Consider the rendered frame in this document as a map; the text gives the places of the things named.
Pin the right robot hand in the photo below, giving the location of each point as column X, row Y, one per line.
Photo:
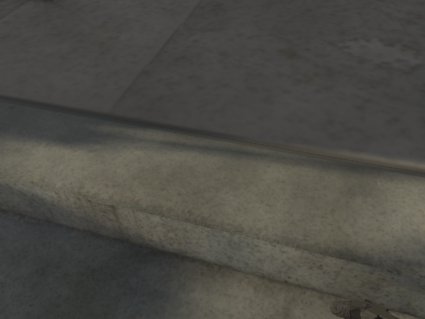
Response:
column 354, row 309

